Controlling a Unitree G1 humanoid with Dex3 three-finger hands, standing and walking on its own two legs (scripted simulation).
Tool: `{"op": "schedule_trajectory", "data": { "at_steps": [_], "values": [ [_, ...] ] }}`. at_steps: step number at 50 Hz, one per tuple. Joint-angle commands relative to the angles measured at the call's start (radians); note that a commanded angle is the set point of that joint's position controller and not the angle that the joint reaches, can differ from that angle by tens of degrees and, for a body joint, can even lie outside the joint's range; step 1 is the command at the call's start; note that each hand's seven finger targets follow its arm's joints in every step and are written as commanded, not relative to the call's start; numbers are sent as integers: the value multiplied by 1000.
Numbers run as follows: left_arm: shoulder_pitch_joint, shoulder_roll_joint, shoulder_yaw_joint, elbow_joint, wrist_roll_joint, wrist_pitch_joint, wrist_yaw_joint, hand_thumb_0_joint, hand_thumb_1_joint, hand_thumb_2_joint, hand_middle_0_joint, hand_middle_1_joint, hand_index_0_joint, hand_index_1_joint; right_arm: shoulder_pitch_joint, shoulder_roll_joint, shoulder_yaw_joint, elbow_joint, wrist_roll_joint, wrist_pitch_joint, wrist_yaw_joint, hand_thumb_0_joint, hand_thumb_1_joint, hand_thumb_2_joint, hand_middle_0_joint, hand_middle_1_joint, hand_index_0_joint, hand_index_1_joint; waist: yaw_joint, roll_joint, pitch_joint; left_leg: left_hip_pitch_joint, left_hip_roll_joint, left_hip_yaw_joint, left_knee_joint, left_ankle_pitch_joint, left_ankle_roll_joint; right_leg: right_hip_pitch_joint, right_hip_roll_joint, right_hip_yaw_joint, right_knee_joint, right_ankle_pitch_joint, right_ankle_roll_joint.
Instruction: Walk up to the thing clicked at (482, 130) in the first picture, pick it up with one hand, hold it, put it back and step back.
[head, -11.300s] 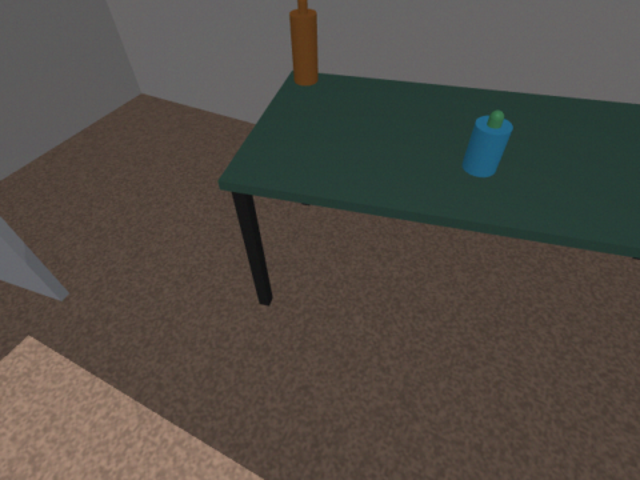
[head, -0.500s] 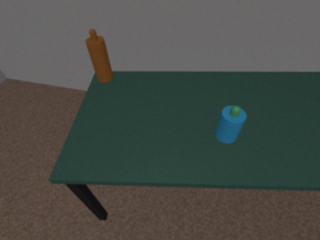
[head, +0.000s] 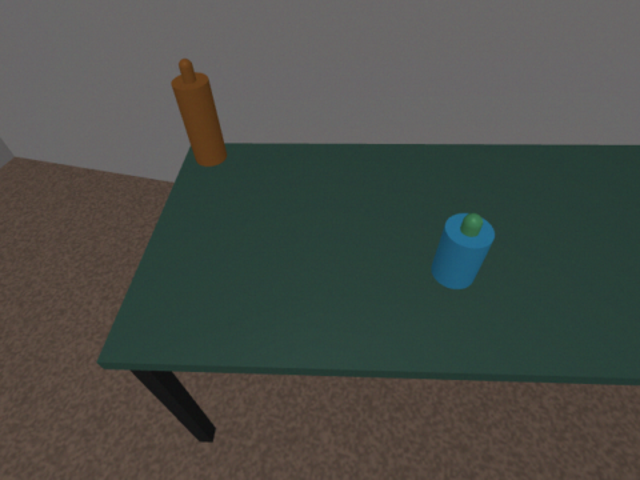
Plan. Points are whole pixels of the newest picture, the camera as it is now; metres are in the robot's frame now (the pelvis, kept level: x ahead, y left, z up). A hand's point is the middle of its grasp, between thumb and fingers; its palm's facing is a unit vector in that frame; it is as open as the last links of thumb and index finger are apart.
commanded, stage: stand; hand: right
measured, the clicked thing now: (463, 246) +0.54 -0.23 -0.09
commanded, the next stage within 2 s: rise first in 0.46 s
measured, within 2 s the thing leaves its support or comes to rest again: neither
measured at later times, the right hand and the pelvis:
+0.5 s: hand out of the picture +0.07 -0.25 -0.16, palm faces -0.04 +0.94 -0.35, open 7.4 cm; pelvis +0.00 +0.00 +0.00, yaw +0 degrees
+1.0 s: hand out of the picture +0.15 -0.27 -0.10, palm faces +0.26 +0.90 -0.36, open 15.1 cm; pelvis +0.00 +0.00 -0.01, yaw -2 degrees
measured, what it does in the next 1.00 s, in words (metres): stands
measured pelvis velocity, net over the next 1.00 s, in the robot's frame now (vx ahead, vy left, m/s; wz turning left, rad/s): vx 0.00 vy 0.00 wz -0.04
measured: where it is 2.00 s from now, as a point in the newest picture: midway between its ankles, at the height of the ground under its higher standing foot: outside the picture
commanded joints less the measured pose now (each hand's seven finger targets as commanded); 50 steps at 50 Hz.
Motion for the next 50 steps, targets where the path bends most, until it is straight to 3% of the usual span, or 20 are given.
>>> {"op": "schedule_trajectory", "data": {
  "at_steps": [1,12,27,28,29,30,31,32,33,34,35,36,37,38,40,41,43,45,49,50],
  "values": [
    [-31,218,43,-53,-2,-20,15,0,900,900,-200,-300,-200,-301,-23,-210,-43,-54,3,-18,-11,0,-900,-900,200,300,200,300,-1,0,-74,-8,98,-59,-38,185,39,35,-111,80,-47,170,-30],
    [-34,220,43,-61,2,-21,17,0,900,900,-200,-300,-200,-301,-22,-211,-44,-60,3,-19,-13,0,-900,-900,200,300,200,300,-2,0,-93,9,108,-58,-30,227,42,45,-113,79,-37,208,-31],
    [-20,214,43,-58,1,-17,13,0,900,900,-200,-300,-200,-301,-20,-214,-47,-56,0,-18,-11,0,-900,-900,200,300,200,300,3,5,-47,-27,100,-63,-55,99,41,12,-105,86,-60,86,-31],
    [-19,217,42,-54,0,-17,13,0,820,820,-120,-220,-120,-221,-27,-214,-48,-55,1,-17,-10,0,-820,-820,120,220,120,220,3,8,-46,-26,100,-66,-55,91,43,12,-107,86,-61,81,-33],
    [-370,55,29,-405,-84,-133,22,0,740,740,-40,-140,-40,-141,-378,-33,-20,-406,68,-98,-22,0,-740,-740,72,140,63,140,4,-70,-85,-117,-11,60,47,45,21,-133,17,-22,49,44,-22],
    [-362,78,8,-483,-112,-155,42,0,660,660,-17,-60,-1,-62,-374,-74,-25,-483,113,-144,-42,0,-660,-660,69,60,62,60,-29,25,-128,-43,-24,67,11,-34,22,-84,8,-12,19,-14,-24],
    [-241,156,54,-356,-109,-147,60,0,580,580,-14,-32,0,-56,-240,-152,-70,-336,102,-133,-62,0,-580,-580,65,47,60,47,-29,20,-72,-68,-27,74,2,-58,26,-108,7,-11,2,-28,-24],
    [-165,207,110,-293,-109,-132,64,0,500,500,-15,-33,0,-55,-180,-178,-106,-263,98,-115,-69,0,-500,-500,67,46,62,46,-10,0,-35,-110,-23,81,34,-49,23,-123,15,-21,24,-33,-20],
    [-110,213,151,-300,-108,-121,73,0,420,420,-15,-41,-2,-56,-178,-204,-154,-245,96,-108,-78,0,-420,-420,65,47,61,47,-6,10,-119,-92,-19,80,54,21,19,-102,19,-20,55,40,-24],
    [-95,195,144,-356,-105,-126,84,0,340,340,-20,-39,-8,-53,-167,-224,-181,-313,91,-120,-90,0,-340,-340,66,47,61,47,0,-8,-231,-49,-15,79,70,93,18,-55,20,-18,73,116,-18],
    [-136,156,111,-345,-100,-134,88,0,260,269,-23,-43,-14,-53,-173,-210,-174,-348,86,-130,-97,0,-260,-260,67,45,60,45,-20,-27,-254,-48,-13,75,81,119,24,-62,17,-14,83,153,-14],
    [-86,149,130,-352,-88,-134,90,0,216,258,-22,-41,-14,-50,-121,-209,-192,-392,78,-129,-98,0,-180,-201,64,47,59,47,-24,-45,-291,-30,-17,73,90,147,31,-59,18,-12,88,187,-9],
    [-28,151,157,-286,-69,-121,88,0,175,235,-26,-45,-23,-48,8,-202,-218,-300,63,-112,-98,0,-124,-191,61,49,59,49,-37,-31,-235,-61,-19,75,92,148,34,-101,22,-11,86,192,-12],
    [-7,131,174,-280,-50,-113,80,0,132,204,-30,-49,-34,-45,70,-187,-247,-314,51,-104,-92,0,-86,-180,62,49,59,48,-46,-34,-237,-62,-24,78,100,163,36,-112,23,-11,89,210,-13],
    [16,114,176,-327,-46,-106,81,0,44,157,-36,-55,-48,-41,28,-184,-246,-447,53,-104,-91,0,22,-154,60,50,58,50,-23,-66,-282,-27,-31,85,86,195,34,-59,21,-12,72,229,-9],
    [29,116,180,-322,-45,-101,82,0,-5,140,-36,-51,-48,-37,39,-151,-230,-438,53,-96,-88,0,80,-141,57,51,57,51,-9,-61,-246,-41,-35,92,77,185,34,-71,19,-10,63,216,-7],
    [14,63,153,-355,-54,-94,77,0,-76,128,-37,-49,-45,-39,44,-105,-205,-492,63,-84,-78,0,161,-125,55,53,55,53,-2,-47,-183,-72,-33,95,64,153,27,-107,22,-15,59,170,-13],
    [-28,76,165,-435,-56,-98,82,0,-194,114,-42,-48,-43,-46,29,-112,-214,-557,65,-85,-78,0,248,-106,52,54,54,54,2,-22,-170,-86,-30,96,49,118,24,-108,21,-19,51,130,-17],
    [-84,50,137,-518,-56,-112,89,0,-407,92,-50,-51,-42,-59,-30,-103,-197,-668,61,-100,-78,0,429,-72,45,57,51,57,-6,-19,-144,-100,-26,93,45,82,28,-97,18,-11,45,102,-17],
    [-75,78,155,-552,-52,-118,95,0,-451,84,-53,-52,-45,-60,-39,-146,-234,-702,56,-106,-85,0,452,-67,45,57,51,57,-9,-7,-167,-80,-23,95,48,96,28,-80,17,-4,48,119,-18]
  ]
}}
